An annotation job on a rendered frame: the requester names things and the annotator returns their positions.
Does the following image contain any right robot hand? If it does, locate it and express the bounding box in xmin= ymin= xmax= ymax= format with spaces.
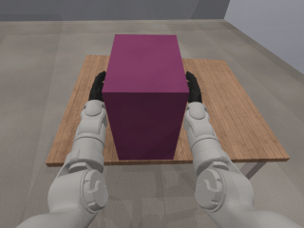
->
xmin=185 ymin=71 xmax=202 ymax=104

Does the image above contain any left robot hand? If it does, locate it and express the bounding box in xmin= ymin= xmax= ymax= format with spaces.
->
xmin=88 ymin=71 xmax=106 ymax=102

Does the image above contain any carton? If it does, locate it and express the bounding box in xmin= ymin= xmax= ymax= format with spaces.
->
xmin=102 ymin=34 xmax=190 ymax=161

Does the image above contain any right robot forearm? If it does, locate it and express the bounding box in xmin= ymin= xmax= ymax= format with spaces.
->
xmin=183 ymin=102 xmax=243 ymax=176

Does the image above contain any table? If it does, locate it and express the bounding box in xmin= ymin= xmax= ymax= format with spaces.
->
xmin=46 ymin=54 xmax=290 ymax=180

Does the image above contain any left robot upper arm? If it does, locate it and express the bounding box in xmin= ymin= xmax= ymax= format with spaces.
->
xmin=15 ymin=168 xmax=108 ymax=228

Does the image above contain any left robot forearm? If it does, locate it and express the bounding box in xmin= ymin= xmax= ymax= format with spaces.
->
xmin=47 ymin=100 xmax=107 ymax=210

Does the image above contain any right robot upper arm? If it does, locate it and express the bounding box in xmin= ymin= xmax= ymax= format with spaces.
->
xmin=194 ymin=167 xmax=303 ymax=228

